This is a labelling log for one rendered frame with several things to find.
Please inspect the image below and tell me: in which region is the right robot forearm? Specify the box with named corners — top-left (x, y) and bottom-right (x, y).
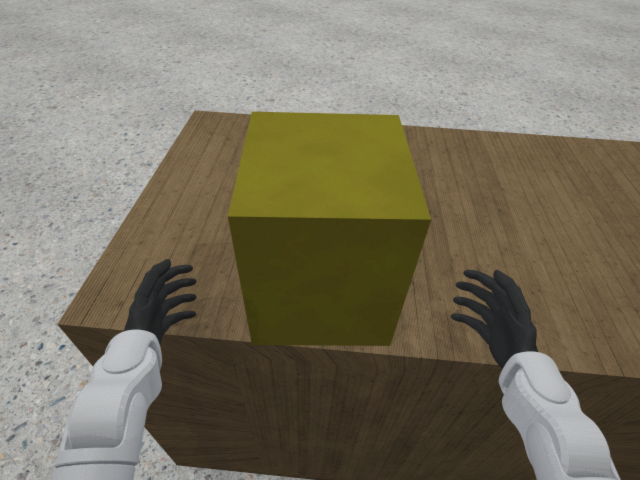
top-left (499, 351), bottom-right (621, 480)

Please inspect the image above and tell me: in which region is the robot right hand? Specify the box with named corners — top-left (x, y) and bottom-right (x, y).
top-left (451, 270), bottom-right (538, 369)

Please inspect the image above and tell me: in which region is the left robot forearm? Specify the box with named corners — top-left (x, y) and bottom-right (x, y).
top-left (52, 330), bottom-right (162, 480)

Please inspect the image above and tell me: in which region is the robot left hand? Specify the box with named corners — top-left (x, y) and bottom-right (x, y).
top-left (124, 259), bottom-right (197, 344)

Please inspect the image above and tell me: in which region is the pedestal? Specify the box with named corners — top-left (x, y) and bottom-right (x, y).
top-left (57, 110), bottom-right (640, 480)

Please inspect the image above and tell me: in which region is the carton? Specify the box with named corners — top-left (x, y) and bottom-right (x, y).
top-left (228, 112), bottom-right (431, 346)

